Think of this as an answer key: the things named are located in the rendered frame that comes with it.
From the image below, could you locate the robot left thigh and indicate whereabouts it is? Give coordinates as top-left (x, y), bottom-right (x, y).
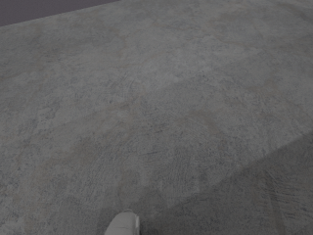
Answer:
top-left (104, 211), bottom-right (140, 235)

